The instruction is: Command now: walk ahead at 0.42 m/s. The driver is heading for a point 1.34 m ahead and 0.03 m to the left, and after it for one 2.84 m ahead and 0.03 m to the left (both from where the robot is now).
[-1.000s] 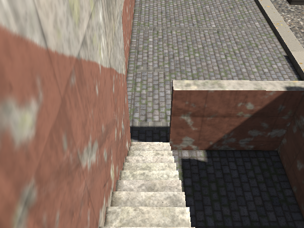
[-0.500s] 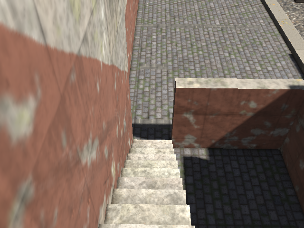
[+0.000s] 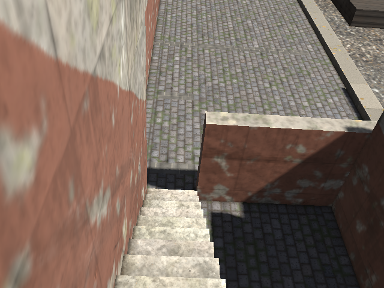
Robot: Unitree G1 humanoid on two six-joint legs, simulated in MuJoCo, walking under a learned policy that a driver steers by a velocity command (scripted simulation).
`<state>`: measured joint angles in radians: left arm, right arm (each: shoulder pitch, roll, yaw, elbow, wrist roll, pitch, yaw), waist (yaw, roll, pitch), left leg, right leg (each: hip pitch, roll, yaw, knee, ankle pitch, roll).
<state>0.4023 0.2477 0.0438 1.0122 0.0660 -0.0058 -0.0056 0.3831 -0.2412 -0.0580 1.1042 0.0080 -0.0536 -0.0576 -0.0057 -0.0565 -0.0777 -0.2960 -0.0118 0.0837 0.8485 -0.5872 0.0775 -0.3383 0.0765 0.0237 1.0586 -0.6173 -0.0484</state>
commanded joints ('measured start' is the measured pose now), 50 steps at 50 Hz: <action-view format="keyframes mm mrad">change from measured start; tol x64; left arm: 1 -156 40 -7 -100 -11 -34 -6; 14 -429 48 -45 -186 -13 -117 -7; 19 559 158 8 107 -19 -135 21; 50 -182 36 -73 -182 39 -74 -46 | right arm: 1 325 -162 -31 63 -2 -10 0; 50 151 -87 40 -302 -129 -58 156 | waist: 1 -78 122 292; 50 -19 212 149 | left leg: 1 213 381 -661 -428 322 253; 6 -590 80 -107 -200 115 84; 16 101 112 -486 247 145 197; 22 -1300 -52 -388 1090 49 -63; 28 223 105 -87 116 1380 -28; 34 279 117 -154 -629 992 85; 36 979 397 -712 -31 1891 450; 42 -764 196 -375 -287 356 256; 47 40 105 -349 122 331 101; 50 -652 41 -238 71 124 126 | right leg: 1 -685 -17 80 256 -2 28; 5 -190 -75 175 66 972 -44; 16 -233 -143 71 -773 555 73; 21 1189 -487 409 -274 1519 -379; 26 -575 -240 140 -441 636 -269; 34 -186 53 110 870 -80 -32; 38 -1146 -42 179 1083 -86 116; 50 156 -91 -141 -80 1032 28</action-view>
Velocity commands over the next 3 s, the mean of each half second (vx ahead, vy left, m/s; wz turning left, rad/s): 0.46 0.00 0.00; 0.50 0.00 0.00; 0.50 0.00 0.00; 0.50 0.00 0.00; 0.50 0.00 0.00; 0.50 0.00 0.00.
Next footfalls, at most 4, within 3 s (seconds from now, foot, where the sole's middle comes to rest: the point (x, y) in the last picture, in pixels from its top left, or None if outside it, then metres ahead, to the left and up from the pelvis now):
0.38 right None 0.19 -0.09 -0.93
0.68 left None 0.43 0.13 -1.12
1.08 right None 0.69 -0.09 -1.32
1.58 left None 0.92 0.18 -1.51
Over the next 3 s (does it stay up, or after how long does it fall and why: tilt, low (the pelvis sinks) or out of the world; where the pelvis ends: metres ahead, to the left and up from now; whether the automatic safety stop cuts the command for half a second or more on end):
stays up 1.45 0.03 -1.20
